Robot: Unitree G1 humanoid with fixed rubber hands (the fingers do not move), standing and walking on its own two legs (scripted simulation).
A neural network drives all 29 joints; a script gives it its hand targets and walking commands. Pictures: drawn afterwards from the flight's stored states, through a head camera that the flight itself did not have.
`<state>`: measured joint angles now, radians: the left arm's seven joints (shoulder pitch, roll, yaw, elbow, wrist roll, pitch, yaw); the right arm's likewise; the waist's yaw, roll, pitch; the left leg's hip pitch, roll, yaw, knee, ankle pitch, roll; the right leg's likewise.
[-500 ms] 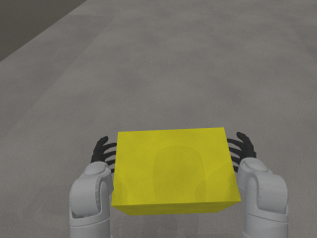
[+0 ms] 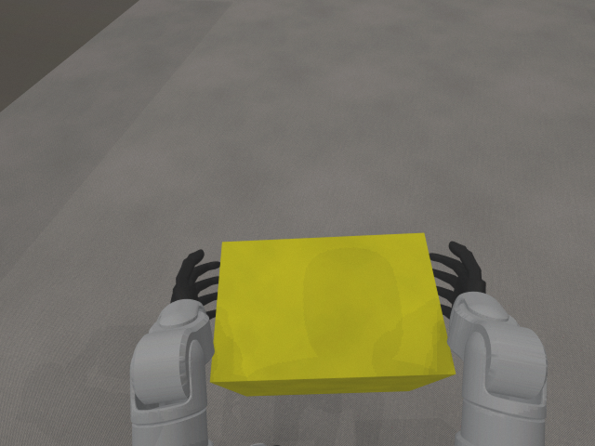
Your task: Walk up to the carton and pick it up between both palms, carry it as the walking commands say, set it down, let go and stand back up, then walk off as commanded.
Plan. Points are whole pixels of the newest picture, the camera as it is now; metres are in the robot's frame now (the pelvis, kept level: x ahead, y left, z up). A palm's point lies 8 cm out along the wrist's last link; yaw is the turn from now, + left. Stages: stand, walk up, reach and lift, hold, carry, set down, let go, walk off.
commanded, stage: carry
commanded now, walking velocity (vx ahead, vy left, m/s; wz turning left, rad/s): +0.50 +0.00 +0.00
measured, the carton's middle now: (324, 324) +0.30 -0.01 -0.02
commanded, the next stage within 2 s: none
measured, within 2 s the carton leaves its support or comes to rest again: neither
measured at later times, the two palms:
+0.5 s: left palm (247, 120) +0.67 +0.12 +0.07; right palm (424, 117) +0.66 -0.21 +0.07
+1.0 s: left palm (267, 24) +1.06 +0.10 +0.08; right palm (399, 19) +1.04 -0.23 +0.08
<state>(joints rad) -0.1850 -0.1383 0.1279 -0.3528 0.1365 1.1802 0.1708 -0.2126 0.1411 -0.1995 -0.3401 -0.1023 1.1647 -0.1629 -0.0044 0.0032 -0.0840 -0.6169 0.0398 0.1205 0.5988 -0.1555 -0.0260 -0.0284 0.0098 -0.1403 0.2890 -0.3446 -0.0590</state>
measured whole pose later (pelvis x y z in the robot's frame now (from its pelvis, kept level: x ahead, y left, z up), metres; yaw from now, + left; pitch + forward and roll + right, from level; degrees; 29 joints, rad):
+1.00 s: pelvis +0.78 -0.04 -0.01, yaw -4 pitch +3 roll +0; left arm -0.20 -0.14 0.14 -0.33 0.14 1.20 0.19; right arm -0.21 0.14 -0.20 -0.28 -0.10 1.15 -0.16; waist 0.00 -0.01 -0.07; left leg 0.00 0.04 0.14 0.36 -0.40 -0.01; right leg -0.38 -0.01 -0.13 0.51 -0.23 -0.03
